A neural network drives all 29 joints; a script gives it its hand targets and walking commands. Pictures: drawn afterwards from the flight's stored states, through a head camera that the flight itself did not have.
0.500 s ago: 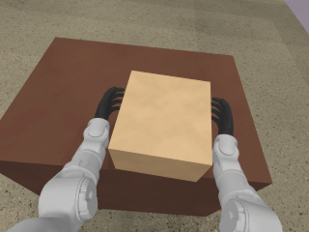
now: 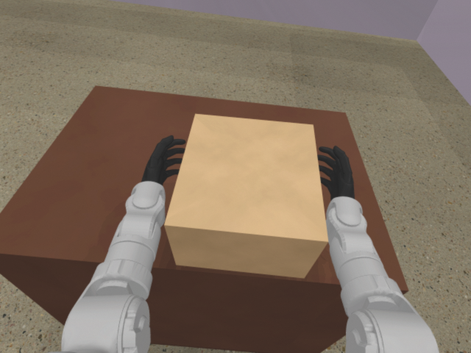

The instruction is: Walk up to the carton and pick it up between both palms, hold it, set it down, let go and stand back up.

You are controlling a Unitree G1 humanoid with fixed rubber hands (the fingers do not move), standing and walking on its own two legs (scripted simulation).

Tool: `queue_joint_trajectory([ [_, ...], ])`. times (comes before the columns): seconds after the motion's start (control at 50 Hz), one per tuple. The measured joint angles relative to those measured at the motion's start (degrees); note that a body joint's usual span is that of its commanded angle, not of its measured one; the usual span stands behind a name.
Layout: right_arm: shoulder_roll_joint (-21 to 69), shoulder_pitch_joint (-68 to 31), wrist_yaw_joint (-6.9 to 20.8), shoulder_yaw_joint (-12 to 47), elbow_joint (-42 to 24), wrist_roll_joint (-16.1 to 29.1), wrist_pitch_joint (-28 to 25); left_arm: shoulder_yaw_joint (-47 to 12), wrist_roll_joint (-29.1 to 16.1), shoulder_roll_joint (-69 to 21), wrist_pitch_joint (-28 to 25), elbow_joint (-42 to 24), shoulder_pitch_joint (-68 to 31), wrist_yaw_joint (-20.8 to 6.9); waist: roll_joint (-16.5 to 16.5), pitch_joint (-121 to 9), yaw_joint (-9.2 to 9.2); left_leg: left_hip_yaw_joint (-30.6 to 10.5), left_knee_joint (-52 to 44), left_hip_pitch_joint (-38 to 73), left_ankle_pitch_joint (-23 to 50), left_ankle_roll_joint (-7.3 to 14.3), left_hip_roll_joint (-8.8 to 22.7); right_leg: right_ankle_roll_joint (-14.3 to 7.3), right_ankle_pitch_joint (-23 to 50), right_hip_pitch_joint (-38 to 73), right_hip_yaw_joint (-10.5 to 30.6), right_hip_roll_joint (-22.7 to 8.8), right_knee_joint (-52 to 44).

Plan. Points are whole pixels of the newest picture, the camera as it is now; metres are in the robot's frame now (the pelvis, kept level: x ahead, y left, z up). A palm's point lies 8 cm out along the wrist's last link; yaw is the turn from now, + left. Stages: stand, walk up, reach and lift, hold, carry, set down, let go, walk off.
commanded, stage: reach and lift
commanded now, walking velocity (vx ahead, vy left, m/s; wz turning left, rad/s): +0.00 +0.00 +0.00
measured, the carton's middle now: (247, 192) +0.40 -0.01 +0.05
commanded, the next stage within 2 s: hold in 1.70 s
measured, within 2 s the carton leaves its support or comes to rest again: neither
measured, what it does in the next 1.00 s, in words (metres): stands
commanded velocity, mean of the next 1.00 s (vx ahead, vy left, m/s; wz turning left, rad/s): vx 0.00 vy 0.00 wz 0.00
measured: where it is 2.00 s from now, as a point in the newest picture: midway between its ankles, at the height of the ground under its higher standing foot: outside the picture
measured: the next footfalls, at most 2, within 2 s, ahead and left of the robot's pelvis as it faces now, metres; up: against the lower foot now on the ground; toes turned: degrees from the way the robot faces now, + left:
none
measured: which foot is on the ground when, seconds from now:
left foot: down 0.00-1.00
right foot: down 0.00-1.00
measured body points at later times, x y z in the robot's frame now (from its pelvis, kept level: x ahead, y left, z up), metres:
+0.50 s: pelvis -0.01 +0.00 +0.00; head -0.03 +0.03 +0.45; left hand +0.36 +0.17 +0.13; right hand +0.37 -0.16 +0.13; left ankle +0.02 +0.11 -0.75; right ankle -0.02 -0.12 -0.75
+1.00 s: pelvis -0.01 -0.01 +0.00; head -0.04 +0.03 +0.45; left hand +0.35 +0.18 +0.14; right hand +0.37 -0.16 +0.14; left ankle +0.02 +0.11 -0.75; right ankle -0.02 -0.12 -0.75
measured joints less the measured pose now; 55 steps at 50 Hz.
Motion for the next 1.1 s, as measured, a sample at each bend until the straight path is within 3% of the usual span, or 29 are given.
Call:
queue_joint_trajectory([
  [0.2,-1.31,0.33,0.19,3.72,-5.82,2.66,6.64,1.65,2.88,-2.56,12.04,-15.14,3.38,-1.13,-0.63,2.4,-0.27,-0.33,-0.23,4.12,0.0,-0.01,-0.19,-0.04,-0.65,3.82,-0.36,-0.16,0.71],
  [0.42,-1.06,0.78,0.29,5.18,-9.5,3.72,10.12,2.53,4.87,-3.56,20.22,-25.25,5.22,-3.12,-1.31,4.7,-0.71,-1.26,0.26,6.32,0.13,-0.08,-0.5,-0.15,-1.31,6.02,-1.32,-0.4,2.01],
  [0.72,-1.87,1.83,0.08,7.9,-14.54,6.24,14.16,2.07,5.83,-4.3,27.24,-34.22,7.21,-3.75,-1.24,5.2,-1.37,-1.89,0.64,7.03,0.21,-0.03,-0.66,-0.2,-1.55,6.89,-1.99,-0.52,2.55],
  [1.1,-1.86,2.51,-0.41,9.21,-18.34,7.53,17.07,2.13,6.53,-4.32,30.69,-39.07,8.54,-4.82,-1.2,5.81,-2.29,-2.33,0.73,8.41,-0.49,-0.17,-0.79,-0.23,-2.18,8.65,-2.45,-0.61,2.2],
])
